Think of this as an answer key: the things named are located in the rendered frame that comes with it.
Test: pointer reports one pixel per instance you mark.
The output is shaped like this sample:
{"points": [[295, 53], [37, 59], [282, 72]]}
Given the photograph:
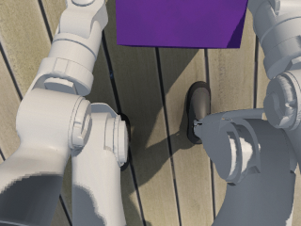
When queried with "right robot foot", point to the right robot foot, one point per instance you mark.
{"points": [[198, 105]]}

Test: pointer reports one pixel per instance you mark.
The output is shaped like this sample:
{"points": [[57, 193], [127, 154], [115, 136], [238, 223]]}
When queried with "right robot shin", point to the right robot shin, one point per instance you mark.
{"points": [[212, 123]]}

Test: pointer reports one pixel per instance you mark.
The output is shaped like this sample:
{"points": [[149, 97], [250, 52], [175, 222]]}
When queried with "robot right forearm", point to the robot right forearm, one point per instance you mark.
{"points": [[277, 24]]}

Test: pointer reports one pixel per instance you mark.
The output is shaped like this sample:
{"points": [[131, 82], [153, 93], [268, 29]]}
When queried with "right robot upper arm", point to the right robot upper arm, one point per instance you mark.
{"points": [[282, 107]]}

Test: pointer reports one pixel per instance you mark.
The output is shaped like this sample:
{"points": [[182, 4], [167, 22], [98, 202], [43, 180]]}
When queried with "carton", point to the carton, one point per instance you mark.
{"points": [[184, 24]]}

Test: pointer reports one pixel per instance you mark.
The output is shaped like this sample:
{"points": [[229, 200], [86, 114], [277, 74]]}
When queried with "robot left forearm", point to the robot left forearm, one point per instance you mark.
{"points": [[75, 47]]}

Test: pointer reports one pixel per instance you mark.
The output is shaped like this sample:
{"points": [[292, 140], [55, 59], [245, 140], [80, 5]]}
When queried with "left robot upper arm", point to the left robot upper arm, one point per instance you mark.
{"points": [[50, 125]]}

